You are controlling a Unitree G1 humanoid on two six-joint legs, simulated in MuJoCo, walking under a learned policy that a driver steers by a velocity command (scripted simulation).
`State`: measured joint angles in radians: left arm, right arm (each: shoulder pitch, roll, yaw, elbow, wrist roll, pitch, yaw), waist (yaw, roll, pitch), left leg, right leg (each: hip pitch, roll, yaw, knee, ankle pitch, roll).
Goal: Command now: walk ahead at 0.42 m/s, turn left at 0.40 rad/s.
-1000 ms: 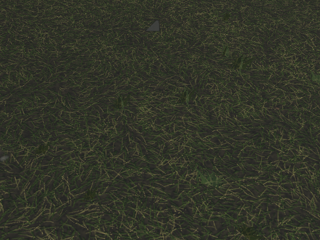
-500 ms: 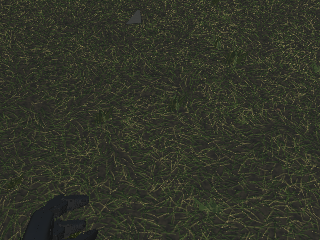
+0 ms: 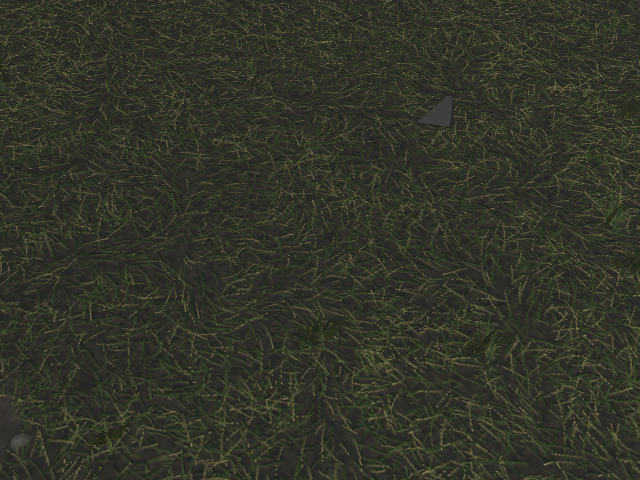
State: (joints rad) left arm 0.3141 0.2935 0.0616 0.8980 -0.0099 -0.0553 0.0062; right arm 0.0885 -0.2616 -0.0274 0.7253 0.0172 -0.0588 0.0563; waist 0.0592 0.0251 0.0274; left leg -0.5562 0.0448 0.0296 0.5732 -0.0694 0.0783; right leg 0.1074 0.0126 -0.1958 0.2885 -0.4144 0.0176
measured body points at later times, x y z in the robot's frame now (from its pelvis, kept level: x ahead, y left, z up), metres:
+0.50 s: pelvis +0.18 +0.01 +0.01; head +0.20 +0.01 +0.46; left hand +0.29 +0.28 -0.10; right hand +0.33 -0.24 -0.11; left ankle +0.15 +0.10 -0.72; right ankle +0.25 -0.12 -0.72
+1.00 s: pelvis +0.21 -0.01 +0.01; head +0.22 -0.01 +0.46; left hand +0.31 +0.26 -0.12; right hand +0.28 -0.27 -0.13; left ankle +0.15 +0.10 -0.72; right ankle +0.25 -0.12 -0.72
